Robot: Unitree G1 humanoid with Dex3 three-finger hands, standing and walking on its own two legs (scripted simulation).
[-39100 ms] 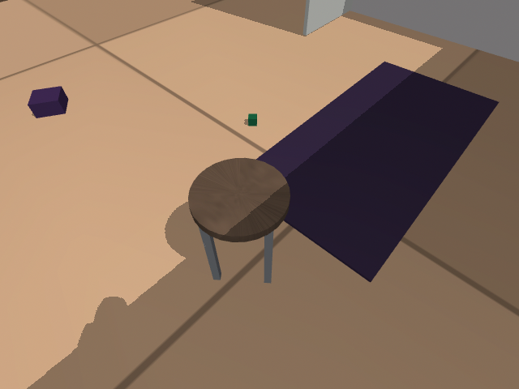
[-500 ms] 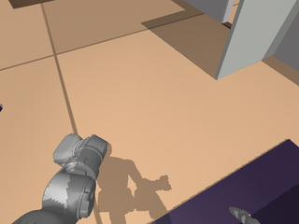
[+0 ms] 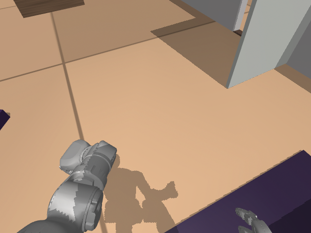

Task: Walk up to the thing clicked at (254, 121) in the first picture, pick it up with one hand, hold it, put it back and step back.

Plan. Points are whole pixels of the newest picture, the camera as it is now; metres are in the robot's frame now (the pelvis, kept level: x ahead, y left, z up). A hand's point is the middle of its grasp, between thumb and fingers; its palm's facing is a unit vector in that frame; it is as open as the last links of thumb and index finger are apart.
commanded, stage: hold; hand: left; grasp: from above
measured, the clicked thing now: (88, 168) +0.32 +0.23 -0.07
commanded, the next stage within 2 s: crouch in 0.68 s
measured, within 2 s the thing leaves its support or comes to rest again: neither
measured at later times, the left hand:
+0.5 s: hand (87, 166) +0.31 +0.22 -0.02, palm faces -0.13 -0.43 -0.89, open 8.6 cm
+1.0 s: hand (86, 165) +0.31 +0.23 -0.04, palm faces -0.17 -0.41 -0.90, open 8.6 cm
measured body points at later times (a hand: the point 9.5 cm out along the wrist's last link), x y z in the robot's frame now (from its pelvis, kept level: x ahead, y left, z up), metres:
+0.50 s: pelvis -0.01 +0.00 +0.00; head +0.01 -0.01 +0.45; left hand +0.31 +0.24 +0.03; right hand +0.14 -0.25 -0.11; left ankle -0.01 +0.15 -0.72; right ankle -0.01 -0.11 -0.72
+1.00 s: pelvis +0.00 +0.01 +0.00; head +0.03 +0.00 +0.45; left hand +0.32 +0.24 +0.01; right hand +0.15 -0.24 -0.11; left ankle -0.01 +0.15 -0.72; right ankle -0.01 -0.11 -0.72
